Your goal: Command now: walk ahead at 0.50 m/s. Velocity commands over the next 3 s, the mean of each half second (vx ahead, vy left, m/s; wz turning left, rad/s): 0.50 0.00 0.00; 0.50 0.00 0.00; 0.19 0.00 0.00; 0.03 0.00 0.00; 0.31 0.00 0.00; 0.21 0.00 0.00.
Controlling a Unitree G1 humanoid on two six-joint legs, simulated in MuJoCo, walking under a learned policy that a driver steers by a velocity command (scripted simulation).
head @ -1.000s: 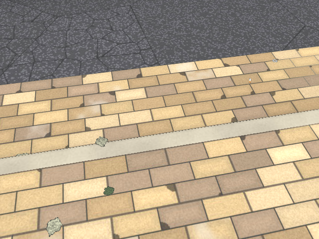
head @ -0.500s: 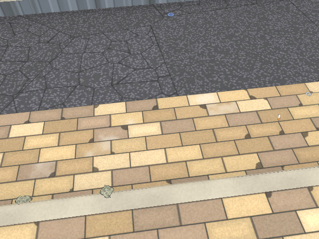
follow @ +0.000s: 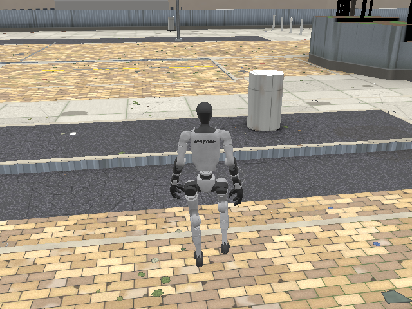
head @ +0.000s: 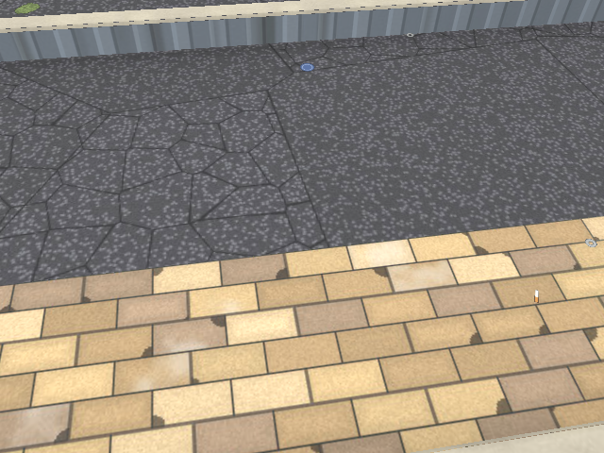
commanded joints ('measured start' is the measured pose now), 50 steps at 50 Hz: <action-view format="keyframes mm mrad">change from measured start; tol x16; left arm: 1 -25 27 1 -54 -2 13 -7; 11 -299 33 -16 -164 -16 -10 -11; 14 -186 61 -4 -136 -20 -28 -5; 17 272 205 46 -19 27 -53 18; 22 11 72 11 -46 -26 -48 1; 50 358 90 -17 76 19 -63 73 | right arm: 1 48 -93 -8 -33 2 -16 -3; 18 217 -41 8 -18 25 16 -6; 45 -542 -106 -28 -264 -20 36 62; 50 -454 -93 -12 -238 -10 23 60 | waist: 1 19 79 59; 13 -19 105 70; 18 112 -195 -340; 22 4 -11 -3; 50 136 47 111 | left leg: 1 -18 268 -212 -191 227 98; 11 212 288 -147 -125 497 83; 15 230 279 -103 161 833 46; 16 111 240 -71 383 721 26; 18 -411 -14 -75 971 -390 -20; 19 -488 60 -163 1004 -289 -7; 25 -320 155 -155 731 -101 -56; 36 -757 194 -179 532 245 -88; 50 -371 190 -103 -28 648 -35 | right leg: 1 -101 -26 -20 -100 115 22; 11 -70 38 -82 -482 172 -16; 15 270 124 -103 -561 72 -83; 16 512 77 -47 -587 105 -123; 18 899 -339 654 -745 -38 -317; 23 407 -148 198 -882 219 -169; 37 600 -105 124 -894 142 -178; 50 574 -39 75 -371 149 -114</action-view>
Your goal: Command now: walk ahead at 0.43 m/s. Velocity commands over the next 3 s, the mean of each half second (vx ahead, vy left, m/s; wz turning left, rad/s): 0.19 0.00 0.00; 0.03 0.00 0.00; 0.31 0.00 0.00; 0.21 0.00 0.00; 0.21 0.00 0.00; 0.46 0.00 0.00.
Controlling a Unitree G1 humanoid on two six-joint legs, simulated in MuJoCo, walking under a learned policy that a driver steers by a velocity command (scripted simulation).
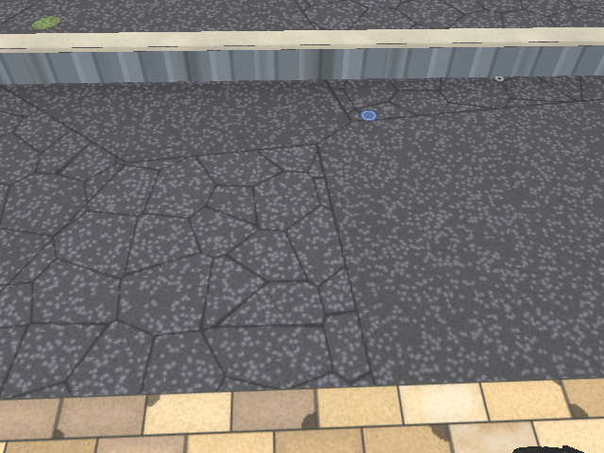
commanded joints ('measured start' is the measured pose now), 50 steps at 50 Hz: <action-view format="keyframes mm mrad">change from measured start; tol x32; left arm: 1 72 98 8 6 -1 18 2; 50 -211 10 -13 91 -43 100 -26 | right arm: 1 94 -65 -7 16 -16 -25 -20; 5 608 -210 -47 149 7 -43 -11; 13 228 -63 21 102 1 -62 -67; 50 488 37 43 306 3 40 -102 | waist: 1 -43 -22 51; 5 -229 160 -495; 11 -71 -3 -55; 50 -124 -44 40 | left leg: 1 156 -30 44 -139 62 21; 3 721 38 51 -152 378 40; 4 1201 302 -124 354 1176 121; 8 732 348 -269 44 113 257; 11 170 188 -84 -126 86 185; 17 237 104 16 -85 130 136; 23 166 -57 35 104 -832 1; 50 348 -8 -21 -88 -721 -10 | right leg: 1 -62 -174 131 233 789 -141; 2 -143 -129 86 520 839 -122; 4 -746 45 65 1343 -276 -21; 5 -933 11 174 1347 -157 -30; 13 -453 -119 38 297 582 7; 23 -137 -369 302 -191 1149 -128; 28 -369 -225 235 -313 564 -65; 50 -254 -157 154 -271 577 -49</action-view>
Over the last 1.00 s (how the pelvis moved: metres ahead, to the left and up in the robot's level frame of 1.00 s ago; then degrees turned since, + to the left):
0.53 -0.01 -0.07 -1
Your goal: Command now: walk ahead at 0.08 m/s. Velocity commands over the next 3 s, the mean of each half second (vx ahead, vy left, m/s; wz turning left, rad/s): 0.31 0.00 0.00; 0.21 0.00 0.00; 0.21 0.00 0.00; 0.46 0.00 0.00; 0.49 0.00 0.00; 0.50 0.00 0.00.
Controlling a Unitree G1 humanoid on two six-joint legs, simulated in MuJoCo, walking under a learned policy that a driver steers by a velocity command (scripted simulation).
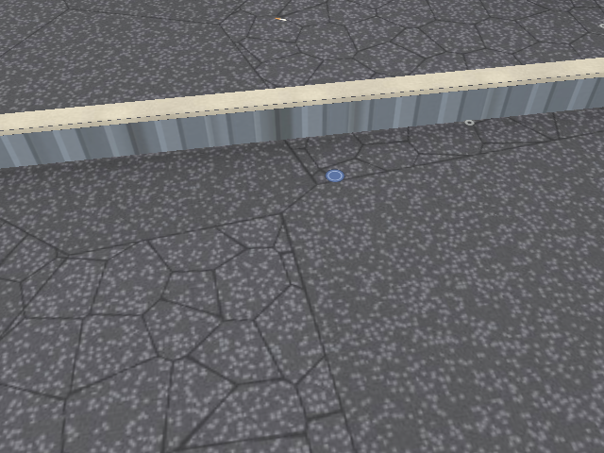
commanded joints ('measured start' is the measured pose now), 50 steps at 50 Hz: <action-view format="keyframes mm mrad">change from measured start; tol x32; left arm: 1 43 93 16 -11 0 0 2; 12 -125 85 43 -173 15 -55 -51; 18 436 236 98 -17 10 -55 -22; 50 200 40 28 -67 10 54 23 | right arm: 1 122 -73 -13 11 -5 0 0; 50 -175 -161 -27 -168 -1 -30 -2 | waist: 1 -7 -8 48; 34 19 -74 117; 42 -58 67 -461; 50 41 58 -146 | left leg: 1 -129 73 -80 -81 -94 47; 6 -86 215 -330 -227 -479 172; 13 -48 274 -270 -197 -52 188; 19 -708 20 -87 851 -168 83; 38 -242 -70 42 143 326 89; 42 348 453 -423 142 1588 377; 50 -222 246 -168 -80 848 256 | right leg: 1 37 -97 144 -67 -126 -25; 10 -444 -80 13 364 -239 -28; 15 95 23 -83 125 -110 -28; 19 330 -413 687 -266 -525 -186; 38 210 -185 51 21 870 -59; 40 83 -106 28 357 493 -13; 41 -126 25 -17 739 -443 27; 50 -37 -8 73 591 -354 67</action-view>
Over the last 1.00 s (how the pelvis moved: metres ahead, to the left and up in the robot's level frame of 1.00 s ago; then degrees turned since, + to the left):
0.24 0.02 -0.07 1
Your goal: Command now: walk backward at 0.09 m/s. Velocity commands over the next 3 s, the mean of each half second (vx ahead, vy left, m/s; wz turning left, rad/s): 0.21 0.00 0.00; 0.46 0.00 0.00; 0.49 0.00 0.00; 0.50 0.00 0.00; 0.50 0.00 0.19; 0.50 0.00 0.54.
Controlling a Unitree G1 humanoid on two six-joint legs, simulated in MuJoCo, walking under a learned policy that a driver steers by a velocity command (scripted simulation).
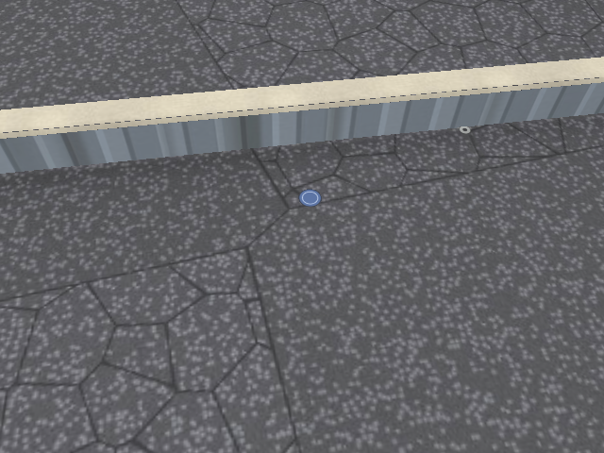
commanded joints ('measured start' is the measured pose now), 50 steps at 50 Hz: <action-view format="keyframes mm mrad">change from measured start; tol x32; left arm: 1 187 44 13 11 2 53 13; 30 385 134 29 48 6 -99 -6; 50 -80 66 30 -130 15 -52 -78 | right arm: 1 17 -164 -34 -64 -3 18 -8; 31 -208 -99 -52 -189 -10 7 66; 38 397 -343 -123 -53 -25 -37 30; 50 296 -113 -36 -19 5 -68 28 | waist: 1 37 95 -232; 9 105 136 -110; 12 53 -333 73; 34 37 -136 2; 38 -135 351 -289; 50 1 83 -24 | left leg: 1 84 294 -226 -119 455 158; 5 -69 244 -261 -306 -463 75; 9 -183 233 -258 -368 -665 -10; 12 -390 -35 -18 312 -426 -102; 18 -293 21 -87 611 -125 -91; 31 -284 78 -36 204 -189 -100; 36 314 6 -5 14 -139 -30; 39 559 438 -756 -259 -569 104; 50 329 213 -171 -283 353 51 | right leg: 1 85 10 -30 18 0 4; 10 409 32 -148 -641 45 -120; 13 66 -387 499 -1066 -435 -223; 34 327 -274 130 -797 430 -203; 36 191 -192 28 -527 652 -151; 39 -328 -27 2 212 42 -109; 50 -346 -112 -103 -50 426 -38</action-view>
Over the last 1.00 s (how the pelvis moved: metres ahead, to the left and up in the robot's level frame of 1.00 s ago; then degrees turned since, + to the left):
0.32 -0.02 -0.01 -1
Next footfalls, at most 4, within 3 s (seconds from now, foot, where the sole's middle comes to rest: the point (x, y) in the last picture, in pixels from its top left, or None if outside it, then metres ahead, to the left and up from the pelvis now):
0.22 right None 0.00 -0.10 -0.77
0.72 left None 0.21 0.13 -0.77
1.24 right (308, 393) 0.55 0.00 -0.77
1.80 left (235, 274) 0.85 0.18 -0.77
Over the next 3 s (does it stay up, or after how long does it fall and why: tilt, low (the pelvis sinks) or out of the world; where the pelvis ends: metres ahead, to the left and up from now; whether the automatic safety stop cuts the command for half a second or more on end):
stays up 1.32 0.23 0.06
